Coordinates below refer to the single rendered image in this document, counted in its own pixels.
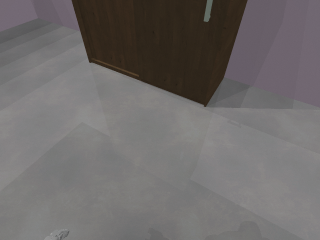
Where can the handle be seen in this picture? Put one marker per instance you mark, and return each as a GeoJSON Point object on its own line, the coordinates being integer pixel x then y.
{"type": "Point", "coordinates": [208, 10]}

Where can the wardrobe door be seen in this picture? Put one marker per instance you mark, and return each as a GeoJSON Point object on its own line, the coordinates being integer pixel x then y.
{"type": "Point", "coordinates": [110, 30]}
{"type": "Point", "coordinates": [176, 48]}

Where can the robot left hand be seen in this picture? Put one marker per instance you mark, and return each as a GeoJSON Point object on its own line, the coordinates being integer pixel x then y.
{"type": "Point", "coordinates": [58, 234]}

